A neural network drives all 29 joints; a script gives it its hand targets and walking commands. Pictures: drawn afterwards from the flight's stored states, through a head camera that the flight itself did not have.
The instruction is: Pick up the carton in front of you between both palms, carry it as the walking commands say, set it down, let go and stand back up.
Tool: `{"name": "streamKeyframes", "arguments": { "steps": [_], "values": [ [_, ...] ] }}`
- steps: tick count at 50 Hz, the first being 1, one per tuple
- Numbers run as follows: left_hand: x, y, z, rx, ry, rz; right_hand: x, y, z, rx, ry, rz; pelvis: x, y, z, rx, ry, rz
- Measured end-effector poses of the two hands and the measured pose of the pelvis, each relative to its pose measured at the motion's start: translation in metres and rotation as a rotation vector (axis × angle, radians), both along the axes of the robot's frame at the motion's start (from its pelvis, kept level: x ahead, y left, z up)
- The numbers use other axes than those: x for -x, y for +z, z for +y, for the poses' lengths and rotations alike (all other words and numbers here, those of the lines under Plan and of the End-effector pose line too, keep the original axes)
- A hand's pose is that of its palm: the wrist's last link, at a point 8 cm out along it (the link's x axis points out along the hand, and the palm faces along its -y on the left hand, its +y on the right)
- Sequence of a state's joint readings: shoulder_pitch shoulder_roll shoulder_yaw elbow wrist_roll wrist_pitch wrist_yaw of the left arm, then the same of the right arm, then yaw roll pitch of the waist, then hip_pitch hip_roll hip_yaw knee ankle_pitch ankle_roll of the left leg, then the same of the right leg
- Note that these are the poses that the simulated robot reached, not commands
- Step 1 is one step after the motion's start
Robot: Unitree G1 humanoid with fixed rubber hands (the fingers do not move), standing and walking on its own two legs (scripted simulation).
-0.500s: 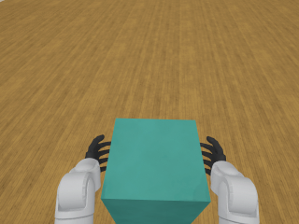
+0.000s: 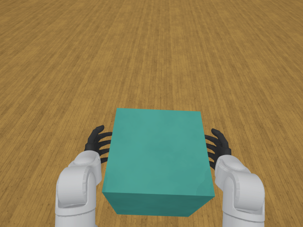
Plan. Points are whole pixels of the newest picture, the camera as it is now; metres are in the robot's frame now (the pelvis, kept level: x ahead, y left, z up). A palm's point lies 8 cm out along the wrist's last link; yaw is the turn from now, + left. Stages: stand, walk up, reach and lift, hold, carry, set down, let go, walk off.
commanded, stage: carry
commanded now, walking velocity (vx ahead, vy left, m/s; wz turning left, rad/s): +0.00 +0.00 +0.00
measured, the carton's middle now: (155, 166) +0.29 +0.00 +0.01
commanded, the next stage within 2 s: none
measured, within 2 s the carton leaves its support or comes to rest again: neither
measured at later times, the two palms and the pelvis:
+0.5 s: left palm (98, 140) +0.33 +0.15 +0.07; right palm (210, 140) +0.34 -0.15 +0.07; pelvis +0.08 -0.01 +0.00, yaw +2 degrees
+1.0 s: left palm (97, 158) +0.30 +0.16 +0.03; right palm (207, 158) +0.31 -0.14 +0.03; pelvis +0.03 +0.00 +0.00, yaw +2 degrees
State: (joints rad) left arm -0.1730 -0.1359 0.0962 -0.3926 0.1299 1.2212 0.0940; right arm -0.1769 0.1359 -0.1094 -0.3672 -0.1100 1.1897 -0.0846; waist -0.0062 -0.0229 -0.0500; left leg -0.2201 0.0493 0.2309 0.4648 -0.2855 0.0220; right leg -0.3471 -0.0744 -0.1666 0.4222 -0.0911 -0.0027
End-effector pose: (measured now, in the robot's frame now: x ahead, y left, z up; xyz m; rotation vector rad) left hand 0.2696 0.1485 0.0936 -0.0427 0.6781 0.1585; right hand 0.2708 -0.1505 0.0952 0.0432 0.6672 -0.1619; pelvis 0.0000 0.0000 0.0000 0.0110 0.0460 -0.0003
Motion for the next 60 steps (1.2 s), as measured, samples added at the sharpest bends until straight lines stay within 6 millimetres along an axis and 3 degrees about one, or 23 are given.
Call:
{"name": "streamKeyframes", "arguments": {
  "steps": [5,10,16,22,30,40,48,60],
  "values": [
    [-0.034,0.003,-0.005,-0.030,-0.005,0.025,-0.033,-0.004,-0.005,-0.023,0.000,0.025,-0.039,-0.001,-0.005,0.023,0.015,0.008],
    [-0.055,-0.005,-0.006,-0.018,0.008,0.052,-0.058,-0.009,-0.006,-0.014,0.011,0.052,-0.060,-0.002,-0.009,0.021,0.022,0.020],
    [-0.064,-0.010,-0.001,-0.006,0.023,0.054,-0.073,-0.009,-0.001,0.003,0.030,0.055,-0.072,-0.001,-0.009,0.021,0.029,0.030],
    [-0.063,-0.018,0.003,-0.018,0.026,0.065,-0.075,-0.016,0.004,0.024,0.050,0.065,-0.077,0.000,-0.007,0.022,0.033,0.028],
    [-0.056,-0.033,0.005,-0.040,0.013,0.059,-0.067,-0.033,0.006,0.038,0.064,0.058,-0.071,-0.005,-0.005,0.021,0.039,0.017],
    [-0.034,-0.050,0.006,-0.073,-0.010,0.051,-0.046,-0.051,0.007,0.065,0.084,0.049,-0.050,-0.006,-0.004,0.016,0.038,-0.010],
    [-0.031,-0.061,0.007,-0.096,-0.025,0.038,-0.042,-0.061,0.009,0.092,0.101,0.035,-0.030,-0.003,-0.003,0.013,0.036,-0.021],
    [-0.025,-0.057,0.010,-0.087,-0.016,-0.020,-0.035,-0.057,0.011,0.077,0.086,-0.021,-0.011,-0.003,-0.001,0.010,0.038,-0.016]
  ]
}}
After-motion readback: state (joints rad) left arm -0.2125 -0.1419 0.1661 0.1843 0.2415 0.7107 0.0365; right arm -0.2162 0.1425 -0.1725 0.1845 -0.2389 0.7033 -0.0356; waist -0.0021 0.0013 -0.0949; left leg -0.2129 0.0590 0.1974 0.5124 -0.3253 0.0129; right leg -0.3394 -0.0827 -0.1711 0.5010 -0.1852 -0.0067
